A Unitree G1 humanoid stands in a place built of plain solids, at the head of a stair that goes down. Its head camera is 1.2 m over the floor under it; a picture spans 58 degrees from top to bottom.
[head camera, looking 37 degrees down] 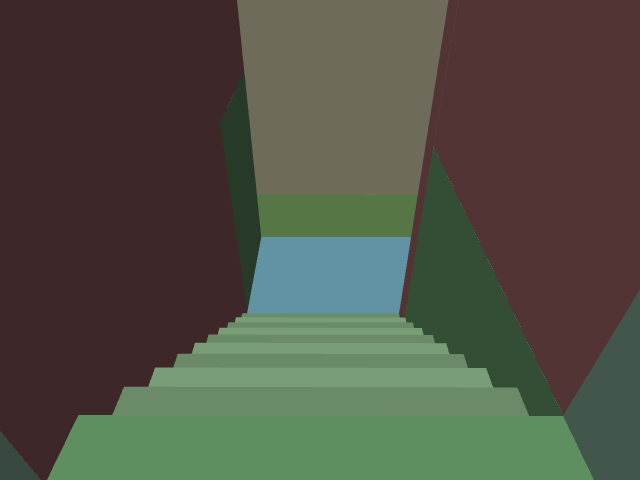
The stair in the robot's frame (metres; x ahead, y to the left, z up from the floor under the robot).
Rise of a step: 0.19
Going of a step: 0.23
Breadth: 1.45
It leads straight ahead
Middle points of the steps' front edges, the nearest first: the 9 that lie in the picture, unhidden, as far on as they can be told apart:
0.72 0.00 0.00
0.95 0.00 -0.19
1.18 0.00 -0.39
1.41 0.00 -0.58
1.64 0.00 -0.78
1.87 0.00 -0.97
2.10 0.00 -1.17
2.33 0.00 -1.36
2.56 0.00 -1.56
